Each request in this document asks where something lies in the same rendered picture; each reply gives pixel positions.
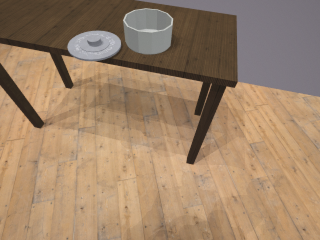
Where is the pot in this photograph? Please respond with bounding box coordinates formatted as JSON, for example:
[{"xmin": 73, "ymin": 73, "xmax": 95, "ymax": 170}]
[{"xmin": 123, "ymin": 8, "xmax": 173, "ymax": 55}]

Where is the lid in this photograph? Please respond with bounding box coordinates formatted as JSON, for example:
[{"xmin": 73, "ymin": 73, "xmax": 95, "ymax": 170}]
[{"xmin": 67, "ymin": 30, "xmax": 122, "ymax": 62}]

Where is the table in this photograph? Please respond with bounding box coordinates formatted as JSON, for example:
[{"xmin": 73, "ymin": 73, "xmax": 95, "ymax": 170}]
[{"xmin": 0, "ymin": 0, "xmax": 238, "ymax": 165}]

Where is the knob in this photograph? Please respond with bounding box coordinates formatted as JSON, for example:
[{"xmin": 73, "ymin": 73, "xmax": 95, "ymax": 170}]
[{"xmin": 86, "ymin": 35, "xmax": 101, "ymax": 45}]

